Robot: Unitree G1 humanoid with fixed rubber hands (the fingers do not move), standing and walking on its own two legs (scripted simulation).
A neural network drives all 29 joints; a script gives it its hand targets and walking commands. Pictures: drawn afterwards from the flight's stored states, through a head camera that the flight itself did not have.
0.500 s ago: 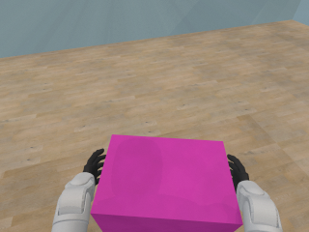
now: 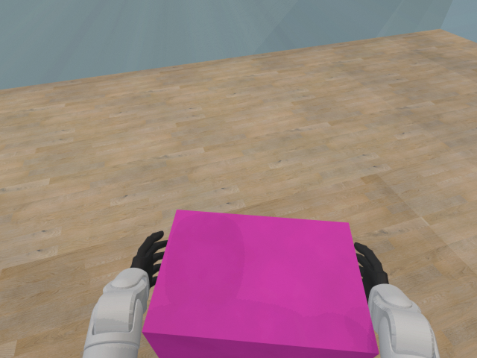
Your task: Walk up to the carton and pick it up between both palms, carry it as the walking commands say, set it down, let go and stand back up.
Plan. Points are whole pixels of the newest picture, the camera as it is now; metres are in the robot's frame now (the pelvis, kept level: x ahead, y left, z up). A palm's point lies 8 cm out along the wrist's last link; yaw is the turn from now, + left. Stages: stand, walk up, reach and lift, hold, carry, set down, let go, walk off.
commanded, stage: carry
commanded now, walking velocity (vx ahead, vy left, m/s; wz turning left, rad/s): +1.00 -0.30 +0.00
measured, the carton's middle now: (254, 306) +0.25 +0.00 -0.04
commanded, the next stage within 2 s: none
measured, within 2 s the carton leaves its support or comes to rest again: neither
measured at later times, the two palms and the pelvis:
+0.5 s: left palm (201, 209) +0.38 +0.09 +0.07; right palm (411, 229) +0.35 -0.29 +0.05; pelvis +0.13 -0.08 -0.02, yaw -3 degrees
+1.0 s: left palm (247, 131) +0.68 +0.01 +0.04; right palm (390, 136) +0.67 -0.37 +0.02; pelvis +0.44 -0.19 -0.03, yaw -4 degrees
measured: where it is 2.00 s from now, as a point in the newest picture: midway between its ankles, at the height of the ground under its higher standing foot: (312, 201)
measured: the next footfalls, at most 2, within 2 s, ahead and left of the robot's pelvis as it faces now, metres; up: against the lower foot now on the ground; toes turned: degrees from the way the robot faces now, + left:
right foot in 0.54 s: +0.19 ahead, -0.19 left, +0.00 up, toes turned -7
left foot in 0.88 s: +0.49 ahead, -0.05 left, +0.00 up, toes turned +9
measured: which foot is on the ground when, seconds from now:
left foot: down 0.00-0.56, up 0.58-0.86, down 0.88-1.00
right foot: down 0.00-0.38, up 0.40-0.52, down 0.54-0.94, up 0.96-1.00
